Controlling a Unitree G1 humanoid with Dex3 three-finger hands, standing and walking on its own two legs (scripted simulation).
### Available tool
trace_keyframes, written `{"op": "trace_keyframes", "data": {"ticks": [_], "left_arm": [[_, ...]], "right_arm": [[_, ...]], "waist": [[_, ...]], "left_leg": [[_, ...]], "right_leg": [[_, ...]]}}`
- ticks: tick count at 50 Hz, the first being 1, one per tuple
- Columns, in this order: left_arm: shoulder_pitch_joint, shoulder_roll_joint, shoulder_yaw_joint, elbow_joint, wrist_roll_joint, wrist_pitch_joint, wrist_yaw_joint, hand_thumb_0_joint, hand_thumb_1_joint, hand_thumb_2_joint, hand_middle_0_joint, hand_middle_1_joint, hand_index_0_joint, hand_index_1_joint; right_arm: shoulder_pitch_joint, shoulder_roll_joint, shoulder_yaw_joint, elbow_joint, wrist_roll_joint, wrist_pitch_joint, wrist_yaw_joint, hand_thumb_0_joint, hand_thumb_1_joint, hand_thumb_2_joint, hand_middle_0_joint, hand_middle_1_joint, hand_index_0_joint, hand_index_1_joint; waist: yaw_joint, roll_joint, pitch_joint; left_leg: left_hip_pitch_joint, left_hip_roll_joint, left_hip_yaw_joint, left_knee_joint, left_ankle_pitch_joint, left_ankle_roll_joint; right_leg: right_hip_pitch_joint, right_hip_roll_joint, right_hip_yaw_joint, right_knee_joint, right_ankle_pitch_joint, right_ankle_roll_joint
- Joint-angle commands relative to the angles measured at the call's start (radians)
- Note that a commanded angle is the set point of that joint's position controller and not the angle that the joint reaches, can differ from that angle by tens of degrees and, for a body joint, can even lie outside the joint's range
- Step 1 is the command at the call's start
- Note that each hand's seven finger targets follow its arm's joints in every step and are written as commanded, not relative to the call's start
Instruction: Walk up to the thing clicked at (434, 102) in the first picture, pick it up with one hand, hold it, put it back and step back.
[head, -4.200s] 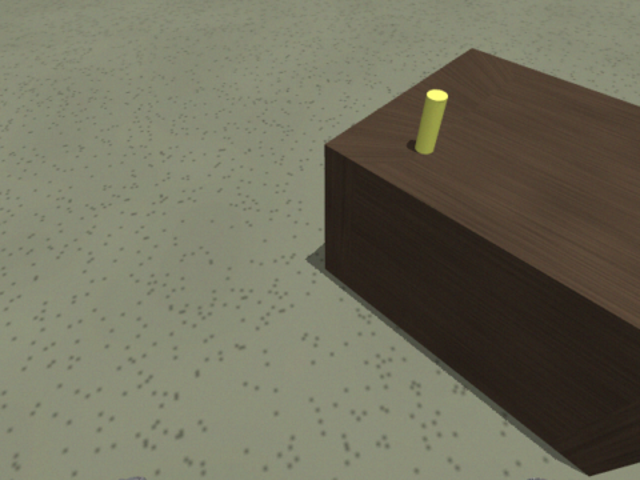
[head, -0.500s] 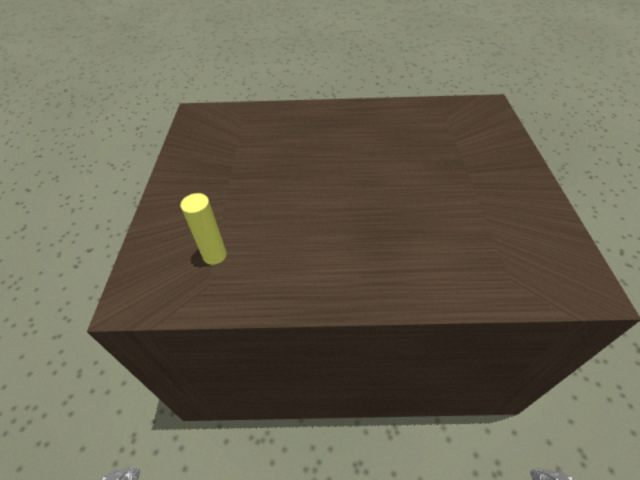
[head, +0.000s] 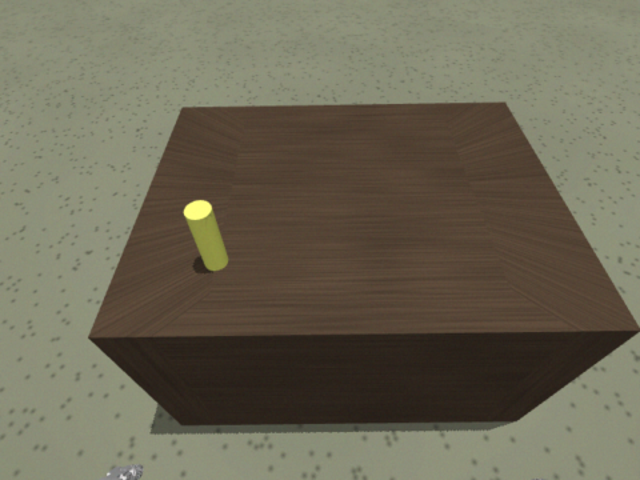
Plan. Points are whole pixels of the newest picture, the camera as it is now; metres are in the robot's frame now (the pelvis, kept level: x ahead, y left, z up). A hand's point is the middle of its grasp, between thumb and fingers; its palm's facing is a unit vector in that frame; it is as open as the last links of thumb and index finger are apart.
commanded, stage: walk up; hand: left
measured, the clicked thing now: (207, 237) +0.54 +0.24 -0.10
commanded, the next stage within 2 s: stand in 0.42 s
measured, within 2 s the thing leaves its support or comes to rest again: neither
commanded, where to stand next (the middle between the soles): +0.07 +0.01 m, yaw +2 degrees
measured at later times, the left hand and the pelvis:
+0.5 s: hand out of the picture +0.08 +0.26 -0.15, palm faces +0.00 -0.94 -0.34, open 7.4 cm; pelvis +0.01 +0.00 +0.00, yaw +1 degrees
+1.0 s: hand out of the picture +0.08 +0.24 -0.15, palm faces -0.02 -0.94 -0.33, open 7.4 cm; pelvis +0.01 -0.01 +0.00, yaw +1 degrees
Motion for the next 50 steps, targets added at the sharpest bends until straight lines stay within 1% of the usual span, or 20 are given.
{"op": "trace_keyframes", "data": {"ticks": [1, 5, 9, 13, 14, 16, 19, 20, 21, 23, 27, 31, 34, 35, 39, 41, 42, 45, 47, 50], "left_arm": [[-0.061, 0.214, 0.042, -0.061, 0.003, -0.018, 0.019, 0.0, 0.9, 0.9, -0.2, -0.3, -0.2, -0.3], [-0.048, 0.209, 0.041, -0.056, 0.005, -0.017, 0.018, 0.0, 0.9, 0.9, -0.2, -0.3, -0.2, -0.3], [-0.056, 0.207, 0.042, -0.054, 0.007, -0.017, 0.018, 0.0, 0.9, 0.9, -0.2, -0.3, -0.2, -0.3], [-0.051, 0.208, 0.041, -0.059, 0.008, -0.018, 0.017, 0.0, 0.9, 0.9, -0.2, -0.3, -0.2, -0.3], [-0.036, 0.212, 0.043, -0.056, 0.007, -0.018, 0.018, 0.0, 0.9, 0.9, -0.2, -0.3, -0.2, -0.3], [-0.046, 0.212, 0.043, -0.06, 0.01, -0.019, 0.018, 0.0, 0.9, 0.9, -0.2, -0.3, -0.2, -0.3], [-0.042, 0.21, 0.043, -0.058, 0.009, -0.017, 0.019, 0.0, 0.9, 0.9, -0.2, -0.3, -0.2, -0.3], [-0.032, 0.21, 0.044, -0.055, 0.008, -0.018, 0.019, 0.0, 0.9, 0.9, -0.2, -0.3, -0.2, -0.3], [-0.022, 0.206, 0.036, -0.051, -0.003, -0.011, 0.019, 0.0, 0.9, 0.9, -0.2, -0.3, -0.2, -0.3], [-0.014, 0.201, 0.035, -0.05, -0.007, -0.006, 0.016, 0.0, 0.9, 0.9, -0.2, -0.3, -0.2, -0.3], [-0.011, 0.203, 0.034, -0.053, -0.005, -0.005, 0.015, 0.0, 0.9, 0.9, -0.2, -0.3, -0.2, -0.3], [-0.007, 0.208, 0.032, -0.054, -0.003, -0.008, 0.015, 0.0, 0.9, 0.9, -0.2, -0.3, -0.2, -0.3], [-0.007, 0.21, 0.031, -0.056, -0.003, -0.006, 0.017, 0.0, 0.9, 0.9, -0.2, -0.3, -0.2, -0.3], [-0.009, 0.212, 0.031, -0.057, -0.004, -0.006, 0.017, 0.0, 0.9, 0.9, -0.2, -0.3, -0.2, -0.3], [-0.011, 0.21, 0.029, -0.058, -0.004, -0.005, 0.017, 0.0, 0.9, 0.9, -0.2, -0.3, -0.2, -0.3], [-0.001, 0.211, 0.029, -0.057, -0.003, -0.006, 0.016, 0.0, 0.9, 0.9, -0.2, -0.3, -0.2, -0.3], [0.003, 0.208, 0.029, -0.059, -0.003, -0.006, 0.015, 0.0, 0.9, 0.9, -0.2, -0.3, -0.2, -0.3], [0.002, 0.208, 0.029, -0.06, -0.003, -0.005, 0.015, 0.0, 0.9, 0.9, -0.2, -0.3, -0.2, -0.3], [-0.003, 0.216, 0.033, -0.063, -0.003, -0.005, 0.015, 0.0, 0.9, 0.9, -0.2, -0.3, -0.2, -0.3], [0.003, 0.209, 0.03, -0.064, -0.001, -0.005, 0.015, 0.0, 0.9, 0.9, -0.2, -0.3, -0.2, -0.3]], "right_arm": [[-0.057, -0.216, -0.046, -0.067, -0.004, -0.027, -0.014, 0.0, -0.9, -0.9, 0.2, 0.3, 0.2, 0.3], [-0.061, -0.214, -0.046, -0.07, -0.005, -0.027, -0.013, 0.0, -0.9, -0.9, 0.2, 0.3, 0.2, 0.3], [-0.049, -0.214, -0.049, -0.066, -0.004, -0.026, -0.013, 0.0, -0.9, -0.9, 0.2, 0.3, 0.2, 0.3], [-0.046, -0.209, -0.047, -0.067, -0.006, -0.026, -0.013, 0.0, -0.9, -0.9, 0.2, 0.3, 0.2, 0.3], [-0.055, -0.213, -0.048, -0.071, -0.006, -0.027, -0.012, 0.0, -0.9, -0.9, 0.2, 0.3, 0.2, 0.3], [-0.045, -0.21, -0.048, -0.071, -0.006, -0.026, -0.013, 0.0, -0.9, -0.9, 0.2, 0.3, 0.2, 0.3], [-0.044, -0.213, -0.049, -0.068, -0.004, -0.026, -0.013, 0.0, -0.9, -0.9, 0.2, 0.3, 0.2, 0.3], [-0.048, -0.209, -0.049, -0.068, -0.005, -0.026, -0.014, 0.0, -0.9, -0.9, 0.2, 0.3, 0.2, 0.3], [-0.057, -0.214, -0.045, -0.072, -0.005, -0.034, -0.021, 0.0, -0.9, -0.9, 0.2, 0.3, 0.2, 0.3], [-0.054, -0.219, -0.043, -0.065, -0.003, -0.039, -0.022, 0.0, -0.9, -0.9, 0.2, 0.3, 0.2, 0.3], [-0.057, -0.217, -0.04, -0.063, -0.003, -0.041, -0.025, 0.0, -0.9, -0.9, 0.2, 0.3, 0.2, 0.3], [-0.058, -0.214, -0.038, -0.061, 0.0, -0.04, -0.024, 0.0, -0.9, -0.9, 0.2, 0.3, 0.2, 0.3], [-0.06, -0.217, -0.038, -0.057, 0.0, -0.037, -0.025, 0.0, -0.9, -0.9, 0.2, 0.3, 0.2, 0.3], [-0.062, -0.216, -0.037, -0.057, -0.001, -0.038, -0.024, 0.0, -0.9, -0.9, 0.2, 0.3, 0.2, 0.3], [-0.067, -0.212, -0.034, -0.054, -0.002, -0.034, -0.024, 0.0, -0.9, -0.9, 0.2, 0.3, 0.2, 0.3], [-0.069, -0.211, -0.035, -0.054, 0.0, -0.034, -0.022, 0.0, -0.9, -0.9, 0.2, 0.3, 0.2, 0.3], [-0.062, -0.215, -0.034, -0.052, -0.002, -0.035, -0.022, 0.0, -0.9, -0.9, 0.2, 0.3, 0.2, 0.3], [-0.07, -0.214, -0.034, -0.053, -0.001, -0.036, -0.023, 0.0, -0.9, -0.9, 0.2, 0.3, 0.2, 0.3], [-0.058, -0.209, -0.032, -0.052, -0.004, -0.034, -0.022, 0.0, -0.9, -0.9, 0.2, 0.3, 0.2, 0.3], [-0.067, -0.218, -0.035, -0.053, -0.003, -0.033, -0.021, 0.0, -0.9, -0.9, 0.2, 0.3, 0.2, 0.3]], "waist": [[0.002, 0.019, -0.077], [0.005, 0.017, -0.066], [-0.005, 0.012, -0.057], [-0.002, 0.017, -0.067], [0.004, 0.025, -0.072], [-0.004, 0.011, -0.074], [-0.003, 0.023, -0.082], [0.001, 0.017, -0.086], [-0.004, -0.014, -0.063], [-0.002, 0.006, -0.056], [-0.002, 0.014, -0.087], [-0.007, -0.005, -0.109], [-0.006, -0.002, -0.106], [-0.007, -0.004, -0.099], [-0.005, -0.007, -0.072], [-0.004, -0.01, -0.075], [-0.005, 0.008, -0.078], [-0.004, 0.005, -0.065], [-0.004, -0.013, -0.057], [-0.002, 0.0, -0.057]], "left_leg": [[0.009, 0.092, -0.082, -0.08, 0.126, 0.046], [0.001, 0.094, -0.091, -0.087, 0.112, 0.047], [-0.012, 0.092, -0.095, -0.098, 0.088, 0.046], [-0.013, 0.084, -0.092, -0.098, 0.085, 0.042], [0.007, 0.088, -0.093, -0.094, 0.102, 0.044], [-0.001, 0.082, -0.088, -0.088, 0.107, 0.043], [0.005, 0.086, -0.096, -0.091, 0.131, 0.044], [0.019, 0.087, -0.092, -0.084, 0.152, 0.044], [0.034, 0.106, -0.099, -0.098, 0.211, 0.039], [0.036, 0.102, -0.098, -0.101, 0.203, 0.034], [0.054, 0.104, -0.091, -0.102, 0.219, 0.031], [0.091, 0.108, -0.082, -0.087, 0.253, 0.03], [0.079, 0.105, -0.079, -0.092, 0.225, 0.028], [0.082, 0.105, -0.077, -0.092, 0.241, 0.025], [0.047, 0.1, -0.078, -0.101, 0.186, 0.02], [0.058, 0.103, -0.08, -0.096, 0.194, 0.023], [0.056, 0.099, -0.075, -0.102, 0.167, 0.021], [0.06, 0.101, -0.077, -0.103, 0.173, 0.02], [0.035, 0.099, -0.08, -0.111, 0.124, 0.019], [0.043, 0.101, -0.082, -0.106, 0.122, 0.023]], "right_leg": [[0.006, -0.087, 0.064, -0.057, 0.122, -0.049], [0.002, -0.08, 0.054, -0.068, 0.097, -0.045], [0.006, -0.078, 0.05, -0.072, 0.077, -0.044], [0.015, -0.084, 0.054, -0.073, 0.09, -0.043], [0.008, -0.085, 0.05, -0.071, 0.09, -0.043], [0.013, -0.086, 0.052, -0.077, 0.101, -0.042], [0.024, -0.086, 0.044, -0.067, 0.117, -0.042], [0.019, -0.087, 0.043, -0.065, 0.122, -0.043], [-0.02, -0.103, 0.058, -0.059, 0.171, -0.042], [-0.018, -0.099, 0.056, -0.067, 0.153, -0.039], [-0.003, -0.102, 0.057, -0.064, 0.169, -0.038], [-0.003, -0.108, 0.061, -0.07, 0.212, -0.038], [-0.001, -0.108, 0.061, -0.075, 0.193, -0.039], [-0.003, -0.108, 0.065, -0.074, 0.208, -0.041], [-0.006, -0.106, 0.067, -0.088, 0.164, -0.04], [-0.004, -0.108, 0.067, -0.089, 0.177, -0.042], [-0.011, -0.106, 0.069, -0.094, 0.156, -0.04], [-0.022, -0.105, 0.07, -0.096, 0.156, -0.042], [-0.02, -0.103, 0.07, -0.103, 0.108, -0.042], [-0.031, -0.104, 0.073, -0.105, 0.11, -0.041]]}}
